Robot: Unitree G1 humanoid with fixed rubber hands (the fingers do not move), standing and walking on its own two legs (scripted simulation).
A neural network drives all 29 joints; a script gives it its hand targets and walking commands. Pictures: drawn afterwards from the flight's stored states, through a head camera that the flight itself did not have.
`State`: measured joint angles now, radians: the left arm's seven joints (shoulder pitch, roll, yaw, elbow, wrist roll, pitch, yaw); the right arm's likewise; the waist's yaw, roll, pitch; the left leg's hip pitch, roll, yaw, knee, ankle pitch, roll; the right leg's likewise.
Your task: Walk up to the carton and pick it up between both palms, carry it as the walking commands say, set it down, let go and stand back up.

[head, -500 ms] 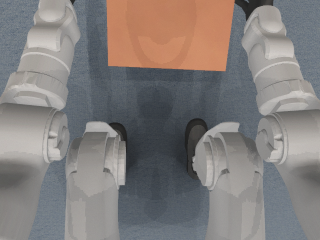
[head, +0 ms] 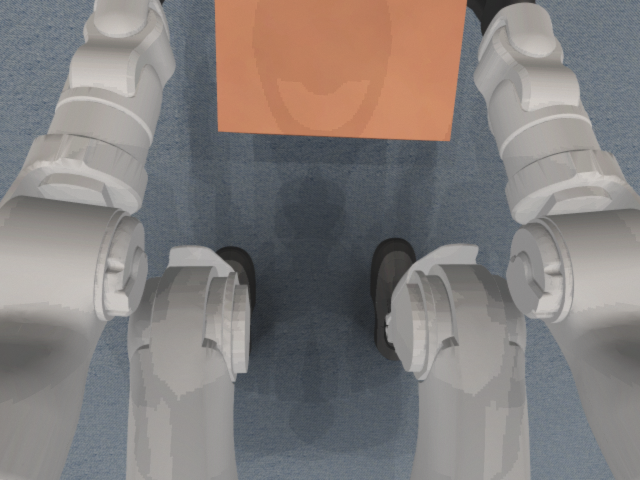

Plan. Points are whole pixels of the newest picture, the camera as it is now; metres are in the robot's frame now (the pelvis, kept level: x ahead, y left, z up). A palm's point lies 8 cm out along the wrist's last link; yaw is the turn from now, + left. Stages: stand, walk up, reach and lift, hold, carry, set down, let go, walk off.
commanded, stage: reach and lift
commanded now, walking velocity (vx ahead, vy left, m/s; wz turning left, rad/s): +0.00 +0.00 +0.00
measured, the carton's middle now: (330, 38) +0.53 -0.02 -0.25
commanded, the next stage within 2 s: none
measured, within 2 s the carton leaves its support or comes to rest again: leaves its support in 0.96 s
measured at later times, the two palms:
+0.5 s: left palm out of the picture +0.55 +0.13 -0.18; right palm (494, 1) +0.54 -0.16 -0.18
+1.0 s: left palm out of the picture +0.55 +0.14 -0.16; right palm out of the picture +0.54 -0.16 -0.16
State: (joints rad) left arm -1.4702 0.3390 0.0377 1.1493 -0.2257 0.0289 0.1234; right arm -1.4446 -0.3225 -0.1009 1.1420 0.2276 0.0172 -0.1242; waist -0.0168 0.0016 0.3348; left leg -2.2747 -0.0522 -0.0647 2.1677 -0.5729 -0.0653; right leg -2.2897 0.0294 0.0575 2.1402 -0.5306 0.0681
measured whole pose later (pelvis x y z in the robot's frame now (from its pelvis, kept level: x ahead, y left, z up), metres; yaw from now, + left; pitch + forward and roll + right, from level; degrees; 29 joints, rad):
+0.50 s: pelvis +0.00 +0.00 +0.00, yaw +0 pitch +38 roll -1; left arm -1.51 0.25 0.16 1.14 -0.08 0.08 0.14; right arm -1.47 -0.27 -0.18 1.14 0.14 0.06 -0.15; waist -0.02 -0.01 0.36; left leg -2.26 -0.06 -0.08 2.18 -0.58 -0.08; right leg -2.27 0.04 0.05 2.15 -0.54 0.07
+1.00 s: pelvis +0.01 +0.00 -0.01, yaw +0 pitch +39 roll -1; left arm -1.35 0.20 0.23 0.94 -0.02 0.19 0.14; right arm -1.35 -0.21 -0.24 0.97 0.07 0.18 -0.14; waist -0.02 0.00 0.25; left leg -2.28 -0.09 -0.07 2.21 -0.61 -0.08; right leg -2.29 0.06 0.08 2.18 -0.58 0.09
